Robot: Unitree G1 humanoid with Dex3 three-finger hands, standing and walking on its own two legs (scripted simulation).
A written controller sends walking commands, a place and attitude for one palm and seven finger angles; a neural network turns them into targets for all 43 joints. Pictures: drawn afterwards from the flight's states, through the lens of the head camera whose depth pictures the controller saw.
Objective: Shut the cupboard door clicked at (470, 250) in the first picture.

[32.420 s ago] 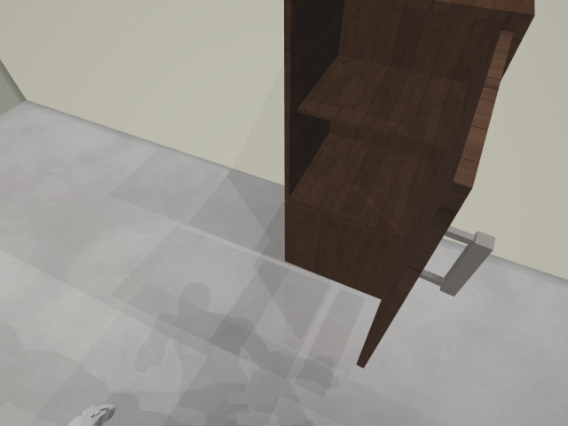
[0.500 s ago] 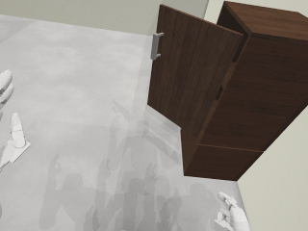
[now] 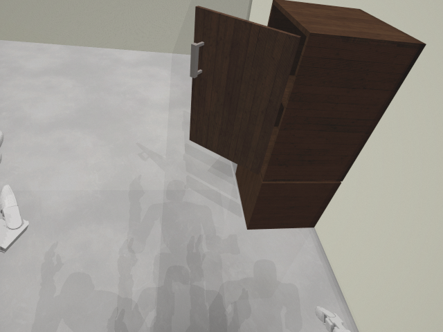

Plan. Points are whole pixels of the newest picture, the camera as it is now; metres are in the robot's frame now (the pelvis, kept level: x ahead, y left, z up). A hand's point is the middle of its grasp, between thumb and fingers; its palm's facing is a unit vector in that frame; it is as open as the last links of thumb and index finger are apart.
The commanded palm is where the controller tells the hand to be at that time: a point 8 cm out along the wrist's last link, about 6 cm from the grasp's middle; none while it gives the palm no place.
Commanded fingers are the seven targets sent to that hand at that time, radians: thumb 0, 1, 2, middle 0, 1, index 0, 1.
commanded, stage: stop stepping back and stand still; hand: left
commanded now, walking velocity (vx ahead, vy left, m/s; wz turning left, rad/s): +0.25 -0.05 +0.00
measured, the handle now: (197, 59) +1.04 +0.07 +0.07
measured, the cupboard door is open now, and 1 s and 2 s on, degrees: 51 51 51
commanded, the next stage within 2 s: let the arm hang, fingers relaxed in 0.84 s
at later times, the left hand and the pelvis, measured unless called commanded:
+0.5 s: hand out of the picture +0.19 +0.29 +0.17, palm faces +0.48 -0.77 -0.42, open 7.4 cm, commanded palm +0.13 +0.33 +0.19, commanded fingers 0.00 0.90 0.90 -0.20 -0.30 -0.20 -0.30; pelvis +0.00 +0.02 +0.00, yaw +2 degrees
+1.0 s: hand (0, 241) +0.22 +0.32 +0.11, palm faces +0.34 -0.80 -0.49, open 7.4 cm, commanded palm none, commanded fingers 0.00 0.90 0.90 -0.20 -0.30 -0.20 -0.30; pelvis +0.02 +0.05 +0.00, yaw +2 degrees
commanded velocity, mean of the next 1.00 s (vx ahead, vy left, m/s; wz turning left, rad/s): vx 0.03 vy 0.01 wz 0.00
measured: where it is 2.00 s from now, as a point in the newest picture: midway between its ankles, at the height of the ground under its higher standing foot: outside the picture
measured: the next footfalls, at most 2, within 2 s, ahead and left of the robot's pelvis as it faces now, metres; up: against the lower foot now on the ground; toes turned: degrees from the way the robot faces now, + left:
right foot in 0.12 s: +0.02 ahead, -0.08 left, +0.00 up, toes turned -4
left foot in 0.42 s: +0.06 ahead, +0.15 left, +0.00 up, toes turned +9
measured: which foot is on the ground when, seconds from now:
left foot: down 0.00-0.10, up 0.12-0.40, down 0.42-1.00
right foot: up 0.00-0.10, down 0.12-1.00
